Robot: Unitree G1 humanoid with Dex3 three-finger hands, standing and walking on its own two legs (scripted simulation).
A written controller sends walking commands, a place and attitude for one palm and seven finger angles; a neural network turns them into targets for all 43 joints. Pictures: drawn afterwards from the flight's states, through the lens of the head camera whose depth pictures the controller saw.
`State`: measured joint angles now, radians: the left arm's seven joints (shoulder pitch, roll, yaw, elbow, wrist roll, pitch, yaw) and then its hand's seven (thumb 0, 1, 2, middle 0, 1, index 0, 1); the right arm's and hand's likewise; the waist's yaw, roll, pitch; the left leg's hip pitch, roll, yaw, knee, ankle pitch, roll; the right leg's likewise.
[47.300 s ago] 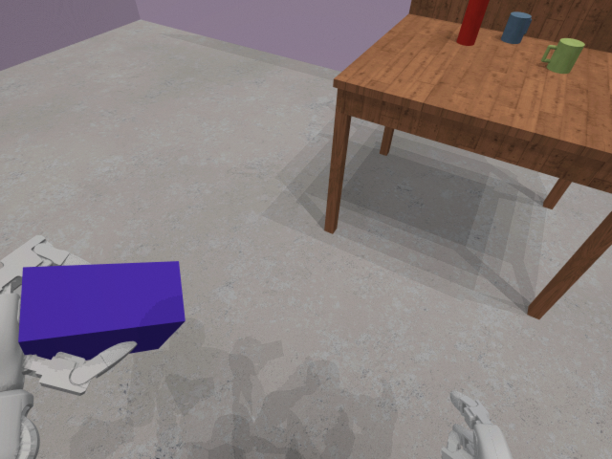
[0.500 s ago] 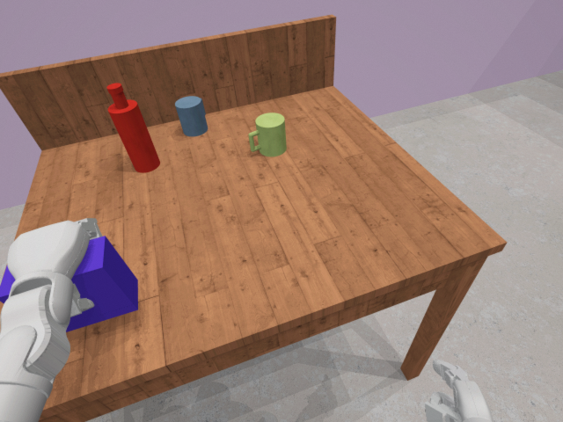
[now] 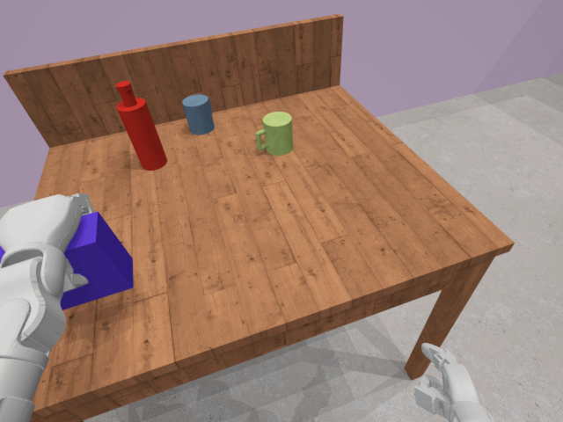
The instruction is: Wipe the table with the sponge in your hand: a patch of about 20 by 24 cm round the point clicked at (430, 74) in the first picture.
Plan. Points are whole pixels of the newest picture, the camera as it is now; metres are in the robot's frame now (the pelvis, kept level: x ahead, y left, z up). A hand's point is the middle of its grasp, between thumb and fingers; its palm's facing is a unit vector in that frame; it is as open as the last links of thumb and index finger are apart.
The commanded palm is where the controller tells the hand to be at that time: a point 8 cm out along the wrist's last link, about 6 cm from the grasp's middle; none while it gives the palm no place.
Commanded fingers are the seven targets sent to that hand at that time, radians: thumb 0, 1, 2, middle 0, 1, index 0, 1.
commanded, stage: lift the sponge slowly off the table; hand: left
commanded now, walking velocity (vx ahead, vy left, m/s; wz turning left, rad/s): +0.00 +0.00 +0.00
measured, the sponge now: (77, 272) +0.28 +0.35 +0.08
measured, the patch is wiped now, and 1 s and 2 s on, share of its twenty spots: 1.00 1.00 1.00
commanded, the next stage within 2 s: bring the sponge back beside the body in 0.20 s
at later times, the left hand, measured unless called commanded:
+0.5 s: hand (72, 253) +0.27 +0.33 +0.13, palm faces +0.05 -0.07 -1.00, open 9.6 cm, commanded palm +0.24 +0.32 +0.19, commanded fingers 0.00 0.10 1.30 -1.20 -1.60 -1.20 -1.60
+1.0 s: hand (83, 294) +0.22 +0.29 +0.11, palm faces +0.02 -0.10 -0.99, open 9.6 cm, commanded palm +0.19 +0.29 +0.18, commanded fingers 0.00 0.10 1.30 -1.20 -1.60 -1.20 -1.60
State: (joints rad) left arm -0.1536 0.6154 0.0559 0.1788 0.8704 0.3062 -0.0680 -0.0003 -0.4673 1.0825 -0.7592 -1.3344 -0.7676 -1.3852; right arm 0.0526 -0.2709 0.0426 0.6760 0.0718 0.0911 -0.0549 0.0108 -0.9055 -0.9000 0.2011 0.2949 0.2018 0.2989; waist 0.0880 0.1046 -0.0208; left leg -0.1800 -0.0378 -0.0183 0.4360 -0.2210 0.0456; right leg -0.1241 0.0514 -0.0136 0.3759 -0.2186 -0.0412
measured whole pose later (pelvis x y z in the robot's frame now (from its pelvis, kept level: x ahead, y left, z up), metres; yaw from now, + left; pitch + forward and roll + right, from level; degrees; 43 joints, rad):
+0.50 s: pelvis +0.00 +0.01 +0.00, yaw +0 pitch -2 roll -1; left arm -0.10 0.57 0.00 0.03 0.87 0.40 -0.09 0.00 -0.47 1.08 -0.76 -1.34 -0.77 -1.39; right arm 0.04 -0.27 0.05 0.66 0.07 0.10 -0.03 0.01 -0.91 -0.90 0.20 0.29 0.20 0.30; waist 0.11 0.11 -0.02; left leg -0.17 -0.06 -0.01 0.41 -0.20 0.06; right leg -0.12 0.03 -0.01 0.36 -0.21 -0.02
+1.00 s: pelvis -0.01 -0.01 +0.00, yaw +0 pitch -4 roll -1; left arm 0.09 0.55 -0.01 -0.14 0.86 0.40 -0.10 0.00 -0.47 1.08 -0.76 -1.34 -0.77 -1.38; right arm 0.01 -0.27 0.06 0.65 0.06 0.08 -0.04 0.01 -0.91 -0.90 0.20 0.29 0.20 0.30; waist 0.12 0.12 -0.01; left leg -0.15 -0.03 -0.02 0.43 -0.21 0.04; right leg -0.10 0.06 -0.01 0.38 -0.22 -0.05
